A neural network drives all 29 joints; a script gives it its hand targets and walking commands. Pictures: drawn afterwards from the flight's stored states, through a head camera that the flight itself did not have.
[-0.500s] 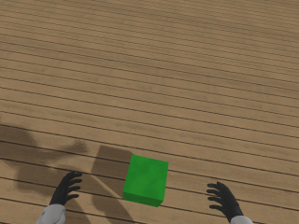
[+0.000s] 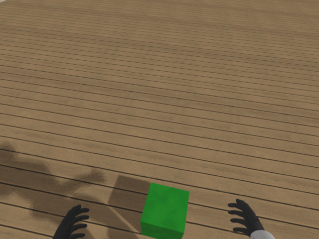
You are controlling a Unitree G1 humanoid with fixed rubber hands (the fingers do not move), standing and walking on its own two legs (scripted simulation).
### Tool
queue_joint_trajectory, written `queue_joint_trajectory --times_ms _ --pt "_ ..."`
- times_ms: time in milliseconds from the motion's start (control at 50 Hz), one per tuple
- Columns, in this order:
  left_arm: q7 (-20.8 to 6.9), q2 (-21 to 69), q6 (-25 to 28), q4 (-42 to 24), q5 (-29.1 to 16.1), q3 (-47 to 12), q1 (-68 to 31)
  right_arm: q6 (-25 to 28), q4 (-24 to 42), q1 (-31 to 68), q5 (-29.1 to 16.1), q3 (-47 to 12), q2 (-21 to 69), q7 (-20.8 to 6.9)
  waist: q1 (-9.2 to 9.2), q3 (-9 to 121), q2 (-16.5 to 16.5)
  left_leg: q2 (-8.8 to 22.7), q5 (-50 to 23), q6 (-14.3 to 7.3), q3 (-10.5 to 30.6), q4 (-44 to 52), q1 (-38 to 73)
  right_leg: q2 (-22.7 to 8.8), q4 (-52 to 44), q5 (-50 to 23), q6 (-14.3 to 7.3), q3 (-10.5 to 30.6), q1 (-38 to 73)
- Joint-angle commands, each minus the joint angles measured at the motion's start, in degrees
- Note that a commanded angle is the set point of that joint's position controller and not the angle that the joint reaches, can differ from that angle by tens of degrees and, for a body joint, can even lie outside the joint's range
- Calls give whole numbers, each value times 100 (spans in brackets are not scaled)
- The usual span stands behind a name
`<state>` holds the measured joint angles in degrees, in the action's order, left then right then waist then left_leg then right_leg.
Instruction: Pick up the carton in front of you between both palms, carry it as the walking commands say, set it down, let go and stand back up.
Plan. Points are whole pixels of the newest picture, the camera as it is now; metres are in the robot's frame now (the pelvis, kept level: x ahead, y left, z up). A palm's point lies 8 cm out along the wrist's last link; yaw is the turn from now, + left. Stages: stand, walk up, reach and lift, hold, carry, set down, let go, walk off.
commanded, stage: let go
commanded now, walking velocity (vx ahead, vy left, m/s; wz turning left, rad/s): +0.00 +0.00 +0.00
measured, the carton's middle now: (164, 213) +0.39 -0.05 -0.65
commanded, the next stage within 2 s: stand in 0.06 s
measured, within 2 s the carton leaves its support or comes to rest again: neither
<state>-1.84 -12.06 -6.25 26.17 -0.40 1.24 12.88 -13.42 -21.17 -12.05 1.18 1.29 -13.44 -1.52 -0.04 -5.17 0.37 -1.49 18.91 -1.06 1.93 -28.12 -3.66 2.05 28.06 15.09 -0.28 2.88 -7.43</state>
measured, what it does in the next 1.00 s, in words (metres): stands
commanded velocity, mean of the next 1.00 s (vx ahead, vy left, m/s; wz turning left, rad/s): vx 0.00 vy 0.00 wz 0.00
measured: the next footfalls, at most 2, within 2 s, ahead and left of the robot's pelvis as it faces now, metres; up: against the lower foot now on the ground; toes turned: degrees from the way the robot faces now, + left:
none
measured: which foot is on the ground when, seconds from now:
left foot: down 0.00-1.00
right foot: down 0.00-1.00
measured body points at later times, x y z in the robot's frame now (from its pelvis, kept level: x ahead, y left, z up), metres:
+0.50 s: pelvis +0.02 -0.02 +0.00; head +0.03 -0.04 +0.45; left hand +0.14 +0.28 -0.09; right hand +0.17 -0.30 -0.11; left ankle -0.03 +0.11 -0.74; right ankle +0.01 -0.12 -0.74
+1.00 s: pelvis +0.01 -0.02 +0.01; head +0.01 -0.03 +0.46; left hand +0.11 +0.29 -0.09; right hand +0.14 -0.31 -0.11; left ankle -0.03 +0.11 -0.74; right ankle +0.01 -0.12 -0.74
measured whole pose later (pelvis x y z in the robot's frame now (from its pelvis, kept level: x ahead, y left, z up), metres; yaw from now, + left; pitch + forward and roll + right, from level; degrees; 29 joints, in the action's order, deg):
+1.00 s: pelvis +0.01 -0.02 +0.01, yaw +2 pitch -2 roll +0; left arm 0.7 -20.1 0.2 53.0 1.3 1.8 8.2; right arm 0.6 -51.0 -9.7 1.5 0.0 -21.2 1.6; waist -0.6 -1.1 1.9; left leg -0.5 16.1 0.7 4.1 -22.7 -4.7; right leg 2.3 23.6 13.5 -1.9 0.1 -8.2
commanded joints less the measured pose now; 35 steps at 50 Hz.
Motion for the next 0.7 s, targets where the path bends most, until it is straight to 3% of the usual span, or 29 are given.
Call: queue_joint_trajectory --times_ms 0,40,60,120,160,260,340,520,680 --pt "12 -563 24 -551 17 183 -230 -26 590 289 -10 146 -550 37 2 127 151 89 -1289 144 -50 618 -632 146 -286 -780 79 -255 384" --pt "-2 -572 -8 -564 19 188 -234 -66 613 316 -12 139 -535 42 -5 107 103 67 -1151 125 -80 614 -650 120 -311 -753 91 -239 428" --pt "212 -1269 212 248 303 454 -148 490 -272 581 68 340 -1088 272 -149 8 560 235 -256 221 157 430 -1296 -324 -286 -420 128 38 -452" --pt "280 -1309 475 419 370 431 -183 1022 -606 374 166 321 -998 294 -55 250 108 308 427 141 369 380 -1054 -439 -546 508 8 300 -841" --pt "257 -1261 559 539 354 411 -329 1178 -827 365 160 294 -1005 248 -18 466 -62 338 132 87 423 267 -857 -483 -588 501 -59 386 -878" --pt "252 -1335 653 922 277 405 -351 1355 -1263 332 134 251 -1174 247 -17 801 -86 455 -1135 73 482 197 -567 -548 -359 -987 -104 345 -519" --pt "285 -1451 669 1176 248 403 -294 1392 -1536 276 116 234 -1300 294 -33 913 -117 493 -1634 80 485 176 -490 -581 -272 -1637 -105 327 -251" --pt "328 -1617 679 1628 219 348 -346 1410 -1966 255 86 174 -1413 338 -47 840 -44 536 -1991 95 492 266 -447 -661 -334 -2102 -123 361 4" --pt "324 -1648 693 1945 206 302 -488 1432 -2252 329 58 125 -1480 353 -54 780 14 577 -1984 106 523 439 -396 -694 -468 -2048 -119 375 120"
